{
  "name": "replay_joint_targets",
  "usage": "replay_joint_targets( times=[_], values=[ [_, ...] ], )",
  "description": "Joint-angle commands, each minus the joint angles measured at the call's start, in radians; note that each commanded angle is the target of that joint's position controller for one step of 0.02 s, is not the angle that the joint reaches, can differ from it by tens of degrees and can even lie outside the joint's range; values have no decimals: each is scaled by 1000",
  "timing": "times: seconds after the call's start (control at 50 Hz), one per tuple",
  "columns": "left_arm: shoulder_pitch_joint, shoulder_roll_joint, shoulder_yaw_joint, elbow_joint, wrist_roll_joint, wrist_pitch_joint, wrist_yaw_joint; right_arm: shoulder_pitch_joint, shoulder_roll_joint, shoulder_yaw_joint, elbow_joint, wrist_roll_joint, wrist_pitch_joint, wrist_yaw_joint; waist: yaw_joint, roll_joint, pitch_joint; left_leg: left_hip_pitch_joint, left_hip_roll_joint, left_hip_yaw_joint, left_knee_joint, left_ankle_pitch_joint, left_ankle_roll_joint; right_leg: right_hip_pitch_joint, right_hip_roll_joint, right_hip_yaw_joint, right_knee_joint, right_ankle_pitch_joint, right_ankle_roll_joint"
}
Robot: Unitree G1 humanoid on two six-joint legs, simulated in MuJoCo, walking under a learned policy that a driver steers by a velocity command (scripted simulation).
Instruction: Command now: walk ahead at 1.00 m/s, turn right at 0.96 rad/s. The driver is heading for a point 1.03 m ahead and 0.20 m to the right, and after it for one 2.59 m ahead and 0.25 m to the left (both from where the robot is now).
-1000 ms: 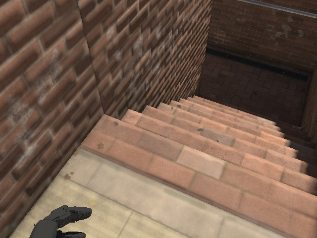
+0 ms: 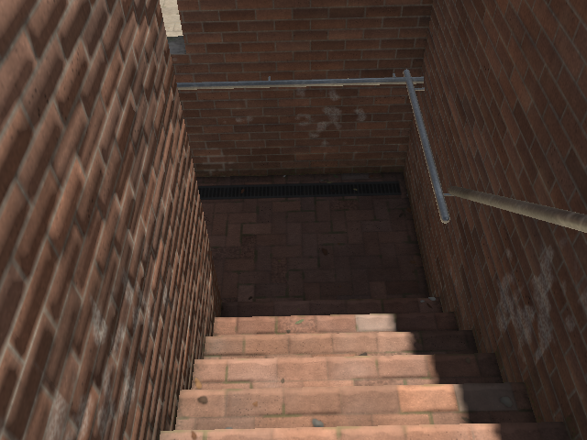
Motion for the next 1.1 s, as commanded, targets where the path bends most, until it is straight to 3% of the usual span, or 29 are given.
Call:
replay_joint_targets(
  times=[0.02,0.08,0.14,0.18,0.22,0.24,0.28,0.32,0.38,0.44,0.48,0.5,0.52,0.56,0.58,0.6,0.64,0.68,0.72,0.76,0.8,0.82,0.84,0.9,0.92,0.96,1.04,1.06,1.1],
  values=[
    [-118,201,46,-67,21,-36,15,-47,-191,-38,-175,-21,-24,1,-89,-15,20,-183,3,-55,-416,99,-5,-14,-240,476,-428,353,-143],
    [-133,65,16,12,-17,-95,53,128,-152,-45,-74,32,-61,41,-160,23,-82,445,-101,106,-629,1050,-18,-449,-13,223,-212,-328,-44],
    [-254,91,37,30,-32,-68,64,358,-124,-39,0,62,-41,50,-278,-174,-185,737,-63,2,-613,1101,77,-465,-35,217,214,-49,-24],
    [-379,91,33,-32,-30,-17,38,364,-107,-35,3,20,-35,56,-353,74,-74,690,46,-80,-912,1022,198,-537,49,116,808,-325,-4],
    [-389,-21,2,-73,-57,3,46,319,-45,-3,-2,14,-39,72,-250,74,81,559,98,-155,-760,988,179,-766,133,165,1175,-451,-39],
    [-204,-120,-36,-128,-37,2,57,310,-44,9,-26,-1,-60,70,-39,154,39,519,156,-182,-625,891,13,-906,33,247,927,-207,-80],
    [-64,-4,-22,-25,70,-22,22,60,-54,-28,-50,32,-80,45,109,58,89,-39,135,-128,-810,61,20,-451,-57,167,243,357,20],
    [45,-33,-10,68,105,-19,10,142,-113,-30,4,27,-103,33,118,143,-6,-46,190,-75,-551,672,46,-324,-8,-68,466,430,24],
    [-262,-37,-24,-18,2,-31,-29,166,-73,-35,39,10,-126,44,27,17,50,-202,184,-125,-462,-197,47,-282,-133,45,79,1002,-2],
    [-62,51,11,83,-20,30,-41,21,-115,-55,36,21,-84,20,108,180,60,-271,274,-95,-318,-6,131,117,-202,4,48,700,-22],
    [379,164,80,235,1,48,-24,-91,-94,-48,15,11,-57,46,339,-130,-37,-625,97,207,463,219,41,710,-90,-6,40,423,-148],
    [433,180,83,272,-20,32,-38,-86,-88,-58,-3,4,-18,33,346,-391,27,-701,-63,248,722,-277,31,675,-104,103,-172,466,-163],
    [308,183,66,248,-56,20,-43,71,-67,-41,-66,-21,-11,20,129,-406,-56,-795,-48,75,605,-343,32,684,-190,524,-91,676,-239],
    [223,67,28,220,-48,-15,-35,-26,-54,-39,-38,-66,-7,17,73,36,-19,-662,-25,-84,263,-229,68,386,-248,693,-197,467,-245],
    [183,97,22,189,-30,-29,7,47,19,-15,-113,-36,-6,18,-24,-129,-101,-627,-30,-176,35,-137,2,219,-406,1002,-263,384,-386],
    [171,65,15,197,5,-36,22,-3,0,-27,-65,-21,-1,7,-11,-73,-27,-548,-14,-188,14,-33,-25,75,-406,1100,-297,395,-404],
    [138,6,-4,212,27,-46,24,-18,-25,-47,-22,-2,25,-9,-35,21,-17,-419,-27,-215,-139,381,-23,-67,-278,916,-123,177,-302],
    [51,-33,-28,207,-28,-36,47,-53,21,-20,-57,3,16,13,-88,8,-18,53,-105,-98,-377,748,-10,-471,-104,617,-8,-93,-196],
    [-76,40,-1,179,-48,-33,46,156,25,-26,14,51,1,19,-168,-115,-108,441,-154,0,-412,918,1,-579,-48,434,121,18,-113],
    [-16,58,14,212,-26,-28,31,189,-5,-43,17,24,20,-2,-132,-150,-88,370,-128,-30,-524,868,33,-381,-59,404,247,11,-111],
    [-254,24,21,202,-7,-18,37,634,-106,-93,141,14,49,-8,-429,-114,-84,784,20,-127,-782,694,135,-583,26,266,1012,366,-39],
    [-298,-127,-11,169,15,-6,46,522,-68,-74,113,60,48,19,-402,154,97,555,96,-161,-1008,760,136,-657,217,120,1476,-325,-54],
    [-98,-153,-33,86,-27,-14,54,369,-83,-43,104,26,17,54,-95,355,110,635,94,-244,-600,1337,53,-950,152,127,1440,-338,-53],
    [-4,-107,-23,218,38,-12,47,350,-3,-18,153,26,-6,65,-29,75,85,407,64,-295,-786,589,118,-934,21,175,1080,-169,-33],
    [-14,-125,-38,162,45,-28,25,284,-109,-45,130,0,-24,51,61,207,76,345,156,-454,-783,424,172,-951,-45,241,822,-41,5],
    [-229,-96,-56,121,39,-27,-8,136,-17,-10,89,11,-39,44,47,1,164,-175,127,-416,-969,215,186,-521,-90,119,367,343,72],
    [-301,19,2,166,22,3,-28,271,-149,-45,201,22,-58,47,-10,80,169,192,143,-395,-833,158,222,-570,-192,187,199,540,3],
    [-524,36,7,112,10,-27,-21,364,-84,-33,195,-11,-58,53,-150,-17,178,320,27,-341,-750,-43,243,-656,-165,63,21,574,20],
    [-573,-48,-12,88,7,-87,-32,316,-8,-9,229,0,-66,28,-153,-15,138,149,14,-351,-754,-132,261,-275,-185,47,-225,830,41]
  ],
)
Keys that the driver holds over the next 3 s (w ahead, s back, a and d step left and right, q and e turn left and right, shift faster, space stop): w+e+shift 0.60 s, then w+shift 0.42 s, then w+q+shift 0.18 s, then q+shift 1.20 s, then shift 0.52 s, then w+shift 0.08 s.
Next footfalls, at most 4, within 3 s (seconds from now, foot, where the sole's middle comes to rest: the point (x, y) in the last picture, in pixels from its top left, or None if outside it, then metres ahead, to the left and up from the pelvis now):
0.22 left None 0.23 0.14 -0.93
0.48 right None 0.42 -0.06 -1.14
0.80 left None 0.70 0.07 -1.34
1.24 right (416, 423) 0.86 -0.38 -1.55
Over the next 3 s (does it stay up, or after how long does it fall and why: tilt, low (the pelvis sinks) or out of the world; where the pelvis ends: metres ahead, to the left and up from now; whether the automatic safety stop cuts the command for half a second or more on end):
stays up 1.15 -0.33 -1.00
